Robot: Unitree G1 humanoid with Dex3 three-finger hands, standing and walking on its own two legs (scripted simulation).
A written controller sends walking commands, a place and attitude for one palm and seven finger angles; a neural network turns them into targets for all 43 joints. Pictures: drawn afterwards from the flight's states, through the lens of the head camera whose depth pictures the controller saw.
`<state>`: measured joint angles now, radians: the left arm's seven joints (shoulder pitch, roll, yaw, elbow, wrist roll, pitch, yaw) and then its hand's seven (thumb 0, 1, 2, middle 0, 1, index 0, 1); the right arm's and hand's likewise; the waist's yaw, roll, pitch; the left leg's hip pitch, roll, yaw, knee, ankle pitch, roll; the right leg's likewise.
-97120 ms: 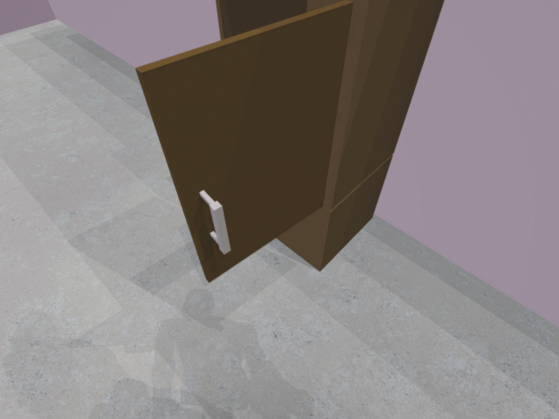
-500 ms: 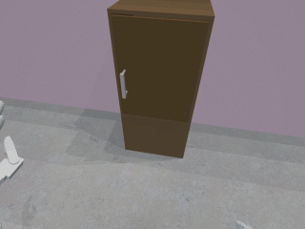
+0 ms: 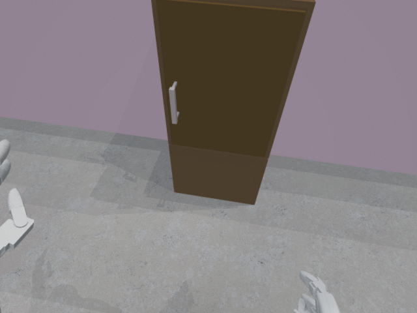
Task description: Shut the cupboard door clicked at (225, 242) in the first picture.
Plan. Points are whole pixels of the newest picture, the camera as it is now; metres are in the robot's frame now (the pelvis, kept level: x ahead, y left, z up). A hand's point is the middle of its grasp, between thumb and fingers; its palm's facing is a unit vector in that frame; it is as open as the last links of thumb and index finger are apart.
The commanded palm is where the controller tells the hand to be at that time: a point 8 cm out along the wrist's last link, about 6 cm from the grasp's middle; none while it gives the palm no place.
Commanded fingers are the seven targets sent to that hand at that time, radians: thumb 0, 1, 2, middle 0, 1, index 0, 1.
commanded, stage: stop stepping back and stand still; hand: left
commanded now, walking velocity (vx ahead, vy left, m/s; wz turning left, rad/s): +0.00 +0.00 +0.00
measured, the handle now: (174, 103) +0.84 +0.18 -0.09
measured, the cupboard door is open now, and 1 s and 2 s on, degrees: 0 0 0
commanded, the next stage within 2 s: let the arm hang, fingers relaxed in 0.14 s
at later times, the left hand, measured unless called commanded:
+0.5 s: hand out of the picture +0.07 +0.20 -0.15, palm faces -0.06 -0.97 -0.23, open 7.4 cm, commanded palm none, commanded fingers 0.00 0.90 0.90 -0.20 -0.30 -0.20 -0.30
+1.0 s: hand out of the picture -0.06 +0.19 -0.17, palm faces +0.03 -0.97 -0.22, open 7.4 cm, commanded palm none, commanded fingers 0.00 0.90 0.90 -0.20 -0.30 -0.20 -0.30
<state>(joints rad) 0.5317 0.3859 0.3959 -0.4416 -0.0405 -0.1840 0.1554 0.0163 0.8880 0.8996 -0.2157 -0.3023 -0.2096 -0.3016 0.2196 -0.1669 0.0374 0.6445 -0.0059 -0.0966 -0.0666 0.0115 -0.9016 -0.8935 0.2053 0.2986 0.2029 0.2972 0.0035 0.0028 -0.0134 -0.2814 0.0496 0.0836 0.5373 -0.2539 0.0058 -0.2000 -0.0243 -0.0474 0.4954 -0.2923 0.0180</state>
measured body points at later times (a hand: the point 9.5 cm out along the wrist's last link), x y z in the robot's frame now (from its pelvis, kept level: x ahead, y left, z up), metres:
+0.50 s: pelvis -0.02 +0.01 +0.00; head -0.02 +0.01 +0.45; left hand +0.07 +0.25 -0.13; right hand +0.09 -0.26 -0.13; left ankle +0.02 +0.11 -0.74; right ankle -0.02 -0.13 -0.74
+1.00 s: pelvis -0.03 +0.01 +0.00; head -0.03 +0.00 +0.45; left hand -0.06 +0.24 -0.15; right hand -0.05 -0.20 -0.16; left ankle +0.02 +0.11 -0.74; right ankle -0.02 -0.13 -0.74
